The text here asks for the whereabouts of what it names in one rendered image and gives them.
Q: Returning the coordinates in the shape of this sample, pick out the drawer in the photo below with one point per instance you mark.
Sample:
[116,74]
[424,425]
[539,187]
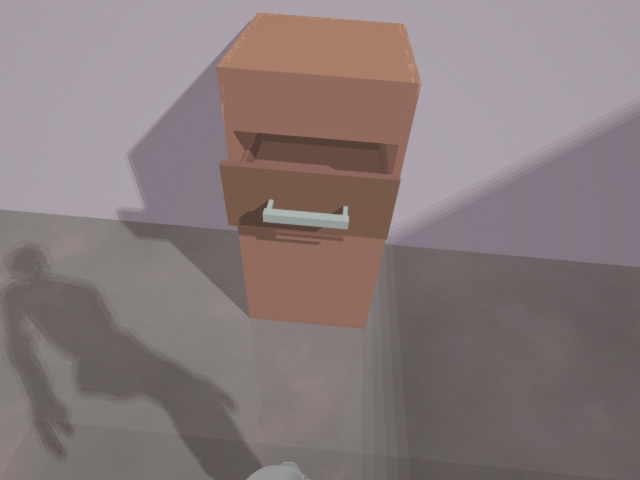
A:
[311,175]

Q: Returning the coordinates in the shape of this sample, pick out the robot left shin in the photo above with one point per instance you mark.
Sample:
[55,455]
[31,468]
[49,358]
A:
[291,464]

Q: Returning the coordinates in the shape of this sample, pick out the handle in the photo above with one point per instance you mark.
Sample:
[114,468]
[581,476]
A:
[306,218]
[305,236]

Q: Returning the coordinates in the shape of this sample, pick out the cabinet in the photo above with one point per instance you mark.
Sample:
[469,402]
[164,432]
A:
[323,78]

